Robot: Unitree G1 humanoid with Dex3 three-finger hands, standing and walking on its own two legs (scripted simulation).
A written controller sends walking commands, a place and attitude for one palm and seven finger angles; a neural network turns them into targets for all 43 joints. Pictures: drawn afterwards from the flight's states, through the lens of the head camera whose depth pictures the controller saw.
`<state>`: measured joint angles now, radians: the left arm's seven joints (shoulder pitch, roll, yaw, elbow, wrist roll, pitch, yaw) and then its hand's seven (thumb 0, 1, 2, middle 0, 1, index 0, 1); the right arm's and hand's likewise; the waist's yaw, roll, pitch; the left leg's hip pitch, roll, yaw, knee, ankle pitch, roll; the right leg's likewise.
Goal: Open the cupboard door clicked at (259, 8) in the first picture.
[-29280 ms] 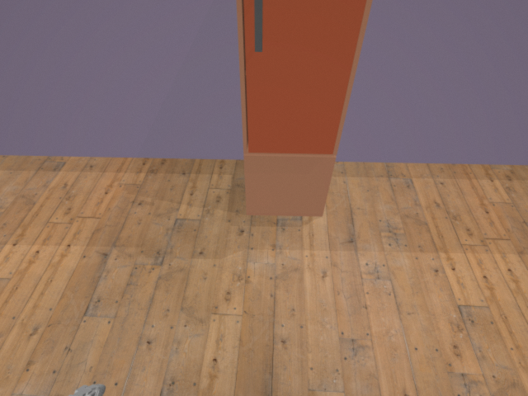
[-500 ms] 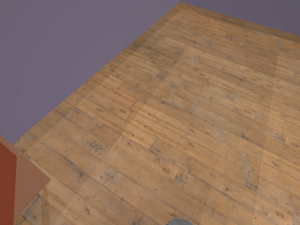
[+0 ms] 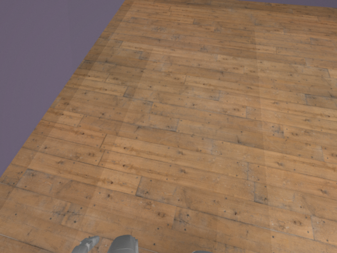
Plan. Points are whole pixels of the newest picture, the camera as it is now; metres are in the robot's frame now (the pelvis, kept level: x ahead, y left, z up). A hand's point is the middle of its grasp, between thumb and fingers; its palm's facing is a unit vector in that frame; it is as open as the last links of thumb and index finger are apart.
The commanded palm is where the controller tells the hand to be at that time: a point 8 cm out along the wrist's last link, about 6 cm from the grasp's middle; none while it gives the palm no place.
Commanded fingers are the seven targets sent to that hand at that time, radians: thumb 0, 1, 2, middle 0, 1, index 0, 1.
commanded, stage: walk to a spot facing it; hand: left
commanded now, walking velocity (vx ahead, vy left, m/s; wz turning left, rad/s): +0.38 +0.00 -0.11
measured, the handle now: out of the picture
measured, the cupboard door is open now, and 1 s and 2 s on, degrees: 50 50 50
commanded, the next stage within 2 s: turn to face it in 0.84 s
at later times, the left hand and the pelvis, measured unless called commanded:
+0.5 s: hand (107, 216) +0.24 +0.19 -0.18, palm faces +0.00 -0.99 -0.15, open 7.4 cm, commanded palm none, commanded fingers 0.00 0.90 0.90 -0.20 -0.30 -0.20 -0.30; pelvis +0.26 +0.02 +0.00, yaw -6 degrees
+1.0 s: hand (141, 124) +0.56 +0.11 -0.16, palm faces -0.06 -0.98 -0.20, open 7.1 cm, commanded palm none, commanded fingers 0.00 0.90 0.90 -0.20 -0.30 -0.20 -0.30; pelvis +0.51 -0.07 +0.01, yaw -4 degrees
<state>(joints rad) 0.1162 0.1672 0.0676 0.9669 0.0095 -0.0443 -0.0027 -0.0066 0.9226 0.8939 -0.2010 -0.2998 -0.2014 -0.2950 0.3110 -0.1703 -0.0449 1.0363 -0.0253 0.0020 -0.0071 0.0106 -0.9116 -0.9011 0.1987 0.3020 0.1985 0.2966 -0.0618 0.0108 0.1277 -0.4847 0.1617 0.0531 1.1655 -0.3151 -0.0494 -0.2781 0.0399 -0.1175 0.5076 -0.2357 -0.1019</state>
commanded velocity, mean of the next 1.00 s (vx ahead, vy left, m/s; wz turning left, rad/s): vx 0.31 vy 0.00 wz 0.03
